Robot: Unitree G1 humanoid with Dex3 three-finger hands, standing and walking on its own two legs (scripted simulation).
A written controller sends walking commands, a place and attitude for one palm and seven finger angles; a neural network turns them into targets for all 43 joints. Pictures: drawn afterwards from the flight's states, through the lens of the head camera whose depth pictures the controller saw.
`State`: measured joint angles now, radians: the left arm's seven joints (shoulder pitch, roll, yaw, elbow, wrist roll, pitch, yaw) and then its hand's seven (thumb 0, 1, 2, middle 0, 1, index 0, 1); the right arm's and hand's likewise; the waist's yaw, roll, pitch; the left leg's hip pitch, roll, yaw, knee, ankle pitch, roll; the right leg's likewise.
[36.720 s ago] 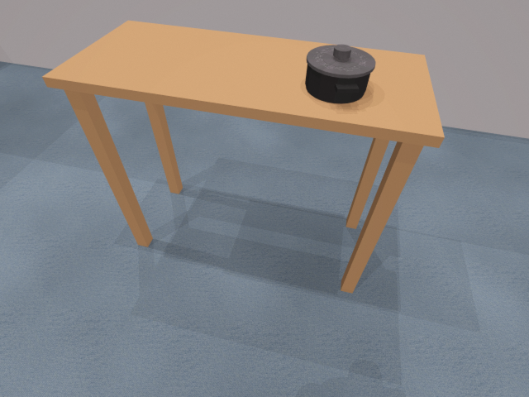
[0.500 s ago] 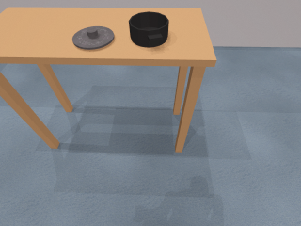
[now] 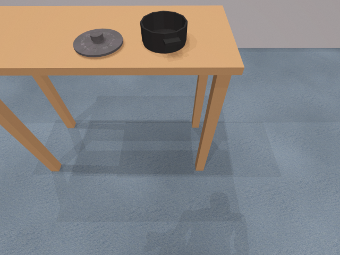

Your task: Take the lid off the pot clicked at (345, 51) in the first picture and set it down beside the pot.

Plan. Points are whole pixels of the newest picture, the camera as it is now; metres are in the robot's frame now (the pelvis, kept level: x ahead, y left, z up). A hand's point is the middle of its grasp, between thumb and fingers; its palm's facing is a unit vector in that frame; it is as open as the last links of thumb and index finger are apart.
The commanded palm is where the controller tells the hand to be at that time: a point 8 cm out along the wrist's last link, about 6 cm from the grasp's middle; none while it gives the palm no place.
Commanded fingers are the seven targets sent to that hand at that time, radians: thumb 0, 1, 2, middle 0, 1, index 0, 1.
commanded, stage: let the arm hang, fingers relaxed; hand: left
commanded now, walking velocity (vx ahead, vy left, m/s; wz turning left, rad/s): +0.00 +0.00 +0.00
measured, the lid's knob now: (96, 36) +0.77 +0.27 +0.09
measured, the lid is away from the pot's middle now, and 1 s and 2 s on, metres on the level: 0.23 0.23 0.23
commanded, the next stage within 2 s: look to check the result in 1.08 s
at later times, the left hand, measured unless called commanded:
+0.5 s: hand out of the picture +0.03 +0.18 -0.17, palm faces +0.00 -0.98 -0.22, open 7.4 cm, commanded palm none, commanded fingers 0.00 0.90 0.90 -0.20 -0.30 -0.20 -0.30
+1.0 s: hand out of the picture +0.01 +0.19 -0.17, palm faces +0.00 -0.98 -0.22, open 7.4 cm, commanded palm none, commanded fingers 0.00 0.90 0.90 -0.20 -0.30 -0.20 -0.30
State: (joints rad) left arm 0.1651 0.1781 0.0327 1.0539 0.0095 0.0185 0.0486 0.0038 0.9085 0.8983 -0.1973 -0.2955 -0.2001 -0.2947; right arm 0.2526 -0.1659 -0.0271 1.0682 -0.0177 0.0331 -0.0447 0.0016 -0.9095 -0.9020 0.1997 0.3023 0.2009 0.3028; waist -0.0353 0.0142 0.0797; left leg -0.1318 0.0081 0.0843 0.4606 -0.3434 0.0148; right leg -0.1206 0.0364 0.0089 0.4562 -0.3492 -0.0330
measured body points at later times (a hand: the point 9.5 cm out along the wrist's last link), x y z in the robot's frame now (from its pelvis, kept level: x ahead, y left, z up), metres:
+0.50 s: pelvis -0.02 +0.00 +0.00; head +0.02 +0.00 +0.45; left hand +0.03 +0.24 -0.15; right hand +0.00 -0.22 -0.16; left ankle -0.06 +0.10 -0.74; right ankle -0.07 -0.10 -0.74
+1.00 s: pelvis -0.03 +0.01 +0.00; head +0.01 +0.00 +0.45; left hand +0.01 +0.24 -0.15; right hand -0.03 -0.22 -0.16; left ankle -0.06 +0.10 -0.74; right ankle -0.07 -0.10 -0.74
